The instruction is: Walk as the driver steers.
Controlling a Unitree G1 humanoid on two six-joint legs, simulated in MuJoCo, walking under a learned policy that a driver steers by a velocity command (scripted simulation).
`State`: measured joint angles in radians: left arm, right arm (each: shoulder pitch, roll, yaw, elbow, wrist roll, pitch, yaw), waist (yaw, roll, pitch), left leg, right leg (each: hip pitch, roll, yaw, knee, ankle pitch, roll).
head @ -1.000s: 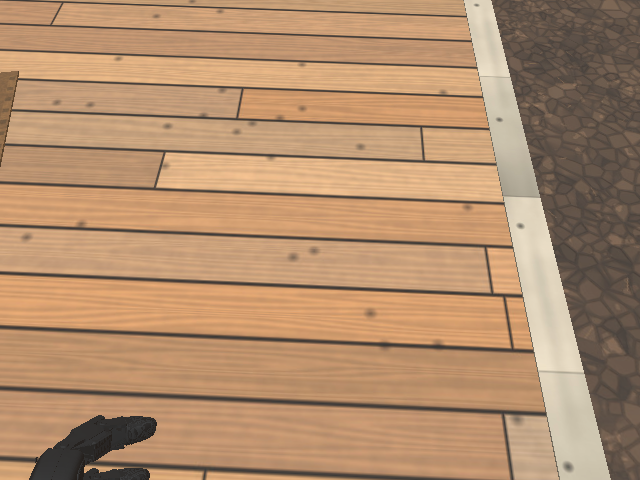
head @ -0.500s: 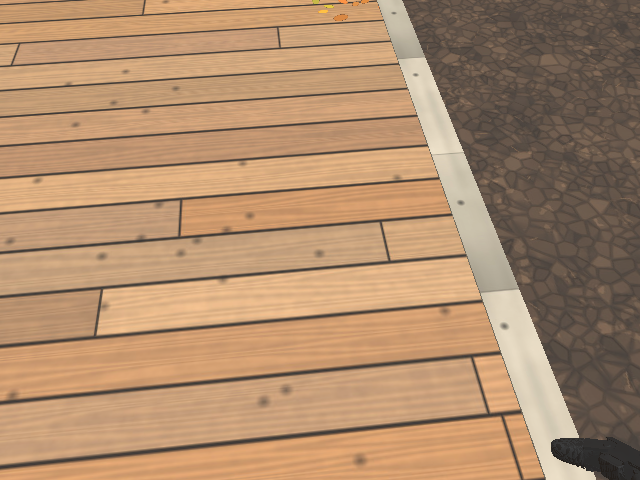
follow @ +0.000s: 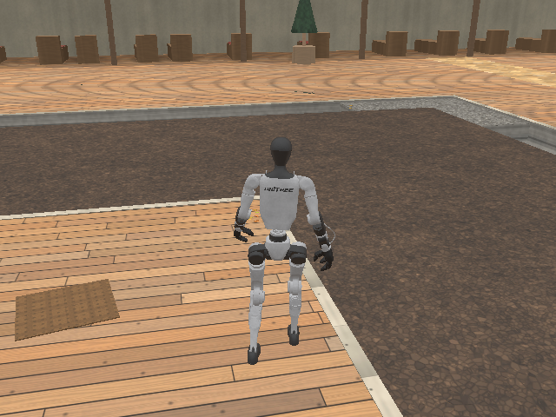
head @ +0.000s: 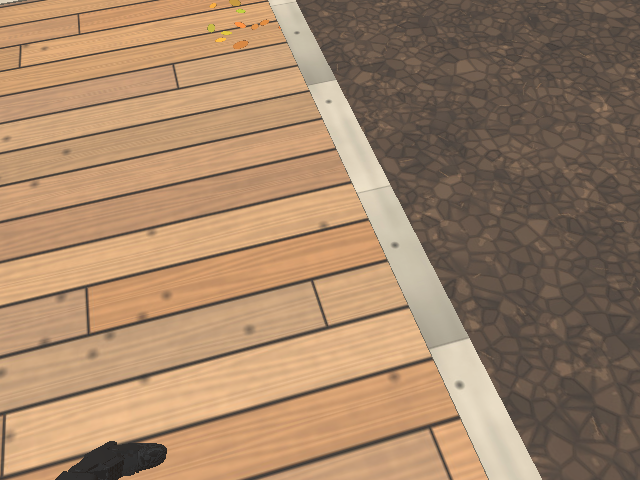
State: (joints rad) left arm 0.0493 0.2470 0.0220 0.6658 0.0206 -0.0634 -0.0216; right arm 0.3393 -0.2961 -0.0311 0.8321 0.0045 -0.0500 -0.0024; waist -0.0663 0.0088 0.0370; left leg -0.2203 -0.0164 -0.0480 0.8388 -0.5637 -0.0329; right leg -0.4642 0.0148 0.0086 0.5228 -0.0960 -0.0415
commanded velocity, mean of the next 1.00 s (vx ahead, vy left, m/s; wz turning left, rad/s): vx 0.30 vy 0.00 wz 0.39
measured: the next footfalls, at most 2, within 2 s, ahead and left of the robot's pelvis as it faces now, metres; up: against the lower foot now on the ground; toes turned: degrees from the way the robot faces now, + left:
left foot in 0.28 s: +0.09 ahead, +0.13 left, +0.00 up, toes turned +4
right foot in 0.62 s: +0.22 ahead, -0.11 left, +0.00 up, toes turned +16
